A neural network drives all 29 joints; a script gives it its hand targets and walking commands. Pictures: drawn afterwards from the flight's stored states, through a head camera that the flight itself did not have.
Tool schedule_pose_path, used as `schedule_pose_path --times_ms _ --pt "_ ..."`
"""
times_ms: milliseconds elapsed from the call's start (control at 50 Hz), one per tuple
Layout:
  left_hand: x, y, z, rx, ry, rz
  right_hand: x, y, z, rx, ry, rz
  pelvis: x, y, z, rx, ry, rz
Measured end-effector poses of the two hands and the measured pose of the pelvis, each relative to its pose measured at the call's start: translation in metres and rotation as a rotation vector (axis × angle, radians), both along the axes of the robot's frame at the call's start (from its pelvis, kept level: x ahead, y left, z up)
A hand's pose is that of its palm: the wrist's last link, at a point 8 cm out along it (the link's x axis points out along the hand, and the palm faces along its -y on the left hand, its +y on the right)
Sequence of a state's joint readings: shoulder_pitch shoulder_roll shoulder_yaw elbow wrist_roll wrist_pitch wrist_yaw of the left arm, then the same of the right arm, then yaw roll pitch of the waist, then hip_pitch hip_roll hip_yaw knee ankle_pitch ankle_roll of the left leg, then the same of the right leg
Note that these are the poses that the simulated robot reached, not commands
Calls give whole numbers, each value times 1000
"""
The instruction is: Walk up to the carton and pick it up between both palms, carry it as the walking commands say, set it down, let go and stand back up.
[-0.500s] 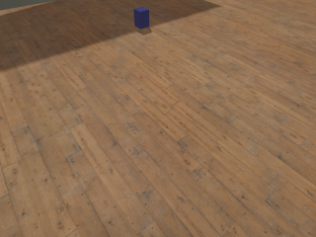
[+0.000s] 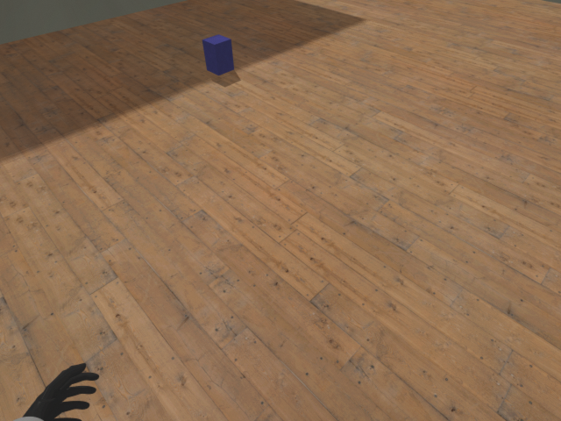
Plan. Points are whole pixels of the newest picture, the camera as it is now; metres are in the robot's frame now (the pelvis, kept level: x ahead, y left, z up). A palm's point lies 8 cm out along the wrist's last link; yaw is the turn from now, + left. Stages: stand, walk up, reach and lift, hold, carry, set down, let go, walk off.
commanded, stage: walk up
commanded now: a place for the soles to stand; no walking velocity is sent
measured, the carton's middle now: (218, 55) +3.04 +0.22 -0.64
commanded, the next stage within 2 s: none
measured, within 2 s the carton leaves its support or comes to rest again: neither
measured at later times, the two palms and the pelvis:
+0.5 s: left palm (66, 321) +0.39 +0.36 -0.12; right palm (399, 220) +0.52 -0.30 -0.06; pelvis +0.34 +0.02 -0.01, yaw +2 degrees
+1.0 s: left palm (124, 174) +0.75 +0.32 -0.07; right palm (362, 145) +0.85 -0.32 -0.09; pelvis +0.71 -0.02 +0.01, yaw +6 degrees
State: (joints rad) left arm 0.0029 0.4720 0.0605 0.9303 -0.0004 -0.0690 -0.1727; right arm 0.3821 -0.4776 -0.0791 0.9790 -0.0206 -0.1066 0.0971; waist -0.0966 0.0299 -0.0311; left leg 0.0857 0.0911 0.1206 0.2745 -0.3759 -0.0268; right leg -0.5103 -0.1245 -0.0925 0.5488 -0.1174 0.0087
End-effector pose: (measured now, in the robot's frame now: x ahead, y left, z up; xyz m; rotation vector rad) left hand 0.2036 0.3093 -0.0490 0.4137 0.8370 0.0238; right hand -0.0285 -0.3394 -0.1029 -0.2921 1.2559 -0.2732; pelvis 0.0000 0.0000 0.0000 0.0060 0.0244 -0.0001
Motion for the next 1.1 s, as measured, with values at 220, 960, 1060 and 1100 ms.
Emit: schedule_pose_path --times_ms 220,960,1060,1100 --pt "23 -4 -26 10 126 217 282 0 14 31 -141 257 138 -18 8 -40 9 66" --pt "551 8 -15 55 119 272 827 11 -1 52 -124 279 681 -17 6 -26 -13 103" --pt "553 19 -25 39 247 375 964 36 22 57 -220 377 752 -10 11 -36 -5 121" --pt "561 27 -32 35 297 408 1018 48 29 52 -268 398 783 -4 9 -42 -5 123"
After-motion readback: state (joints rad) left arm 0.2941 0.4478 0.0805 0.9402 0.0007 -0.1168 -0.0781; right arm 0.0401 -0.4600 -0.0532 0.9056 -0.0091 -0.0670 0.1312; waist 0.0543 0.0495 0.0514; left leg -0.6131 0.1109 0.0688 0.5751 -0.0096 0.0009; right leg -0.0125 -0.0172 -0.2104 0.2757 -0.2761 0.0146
